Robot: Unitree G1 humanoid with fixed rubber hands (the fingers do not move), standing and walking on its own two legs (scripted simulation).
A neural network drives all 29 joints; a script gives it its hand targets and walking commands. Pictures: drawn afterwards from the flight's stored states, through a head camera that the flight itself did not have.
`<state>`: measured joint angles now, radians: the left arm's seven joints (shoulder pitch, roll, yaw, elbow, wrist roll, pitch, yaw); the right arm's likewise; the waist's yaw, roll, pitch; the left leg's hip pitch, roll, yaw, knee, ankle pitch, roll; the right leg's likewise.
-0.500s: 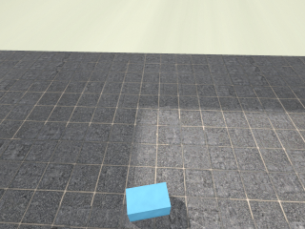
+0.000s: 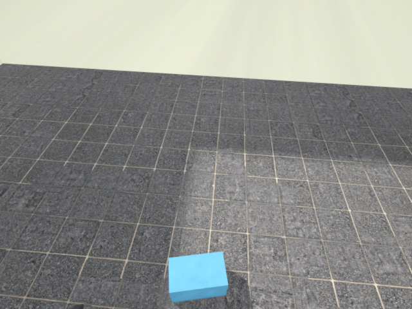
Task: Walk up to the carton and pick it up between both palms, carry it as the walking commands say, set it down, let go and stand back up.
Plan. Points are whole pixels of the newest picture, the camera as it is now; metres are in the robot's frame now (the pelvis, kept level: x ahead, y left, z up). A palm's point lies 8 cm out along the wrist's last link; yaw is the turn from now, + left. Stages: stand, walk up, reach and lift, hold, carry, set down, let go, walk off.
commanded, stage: walk up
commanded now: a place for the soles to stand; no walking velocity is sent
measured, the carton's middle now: (197, 276) +0.42 +0.04 -0.70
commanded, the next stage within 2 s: reach and lift in 0.30 s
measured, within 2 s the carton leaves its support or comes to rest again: neither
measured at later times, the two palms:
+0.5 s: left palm out of the picture +0.13 +0.29 -0.11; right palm out of the picture +0.15 -0.26 -0.10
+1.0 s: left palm (92, 294) +0.22 +0.27 -0.17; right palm (305, 286) +0.24 -0.23 -0.17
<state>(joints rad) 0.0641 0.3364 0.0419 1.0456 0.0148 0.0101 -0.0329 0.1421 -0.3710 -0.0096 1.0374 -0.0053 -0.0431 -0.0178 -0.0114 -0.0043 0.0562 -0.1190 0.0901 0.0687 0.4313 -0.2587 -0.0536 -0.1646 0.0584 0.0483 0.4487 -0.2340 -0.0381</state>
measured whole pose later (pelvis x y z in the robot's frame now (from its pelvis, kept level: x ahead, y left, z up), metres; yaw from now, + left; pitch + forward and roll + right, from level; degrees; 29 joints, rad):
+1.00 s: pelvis -0.06 +0.03 -0.07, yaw +5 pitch +17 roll +1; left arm -0.29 0.21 0.12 0.52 -0.01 0.33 0.03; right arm -0.29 -0.31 -0.21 0.60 -0.01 0.28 0.09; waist -0.03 0.01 0.09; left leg -0.92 0.00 0.00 1.00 -0.38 -0.01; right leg -0.93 -0.04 0.01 1.02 -0.39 0.02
